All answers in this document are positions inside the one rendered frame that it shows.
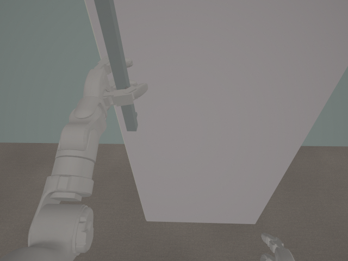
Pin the robot left upper arm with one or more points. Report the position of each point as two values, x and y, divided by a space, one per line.
60 233

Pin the robot left hand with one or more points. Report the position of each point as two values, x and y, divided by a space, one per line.
97 85

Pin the fridge door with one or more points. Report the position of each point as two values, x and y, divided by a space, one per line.
234 87

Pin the handle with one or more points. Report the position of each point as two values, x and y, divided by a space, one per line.
111 34

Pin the robot right hand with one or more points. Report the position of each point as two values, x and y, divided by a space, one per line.
276 246

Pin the left robot forearm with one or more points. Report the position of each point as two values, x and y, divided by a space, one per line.
71 177

